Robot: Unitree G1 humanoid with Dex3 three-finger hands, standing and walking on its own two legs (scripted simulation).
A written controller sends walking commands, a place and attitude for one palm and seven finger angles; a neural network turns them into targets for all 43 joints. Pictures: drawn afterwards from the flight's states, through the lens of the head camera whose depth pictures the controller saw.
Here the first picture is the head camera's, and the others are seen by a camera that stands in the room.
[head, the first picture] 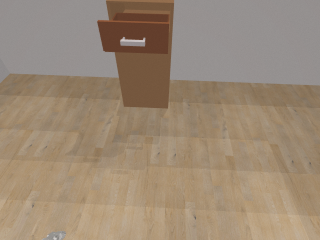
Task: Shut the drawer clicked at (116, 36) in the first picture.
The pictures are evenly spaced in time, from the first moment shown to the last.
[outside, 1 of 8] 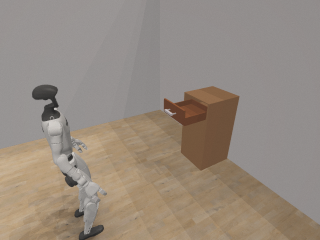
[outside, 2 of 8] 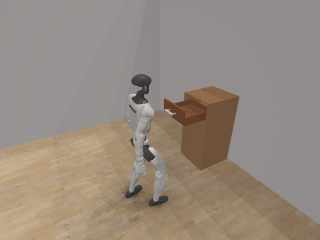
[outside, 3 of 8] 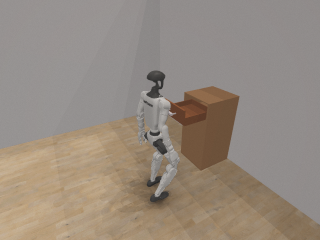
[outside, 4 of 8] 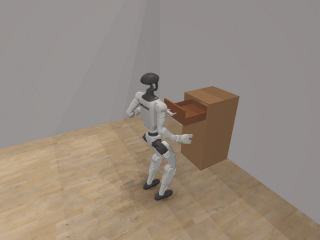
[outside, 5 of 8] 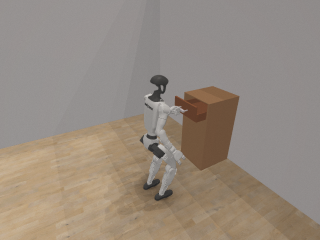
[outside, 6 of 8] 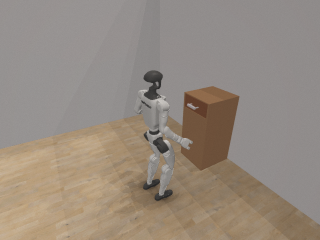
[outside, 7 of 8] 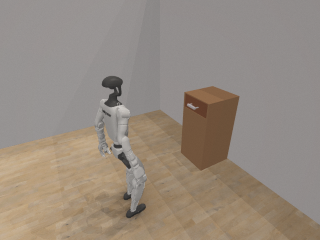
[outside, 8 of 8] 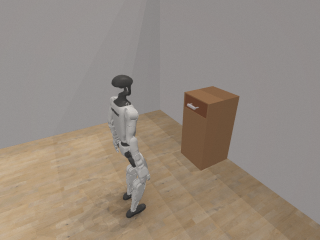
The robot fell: no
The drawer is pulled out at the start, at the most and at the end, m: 0.30 0.30 0.00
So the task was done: yes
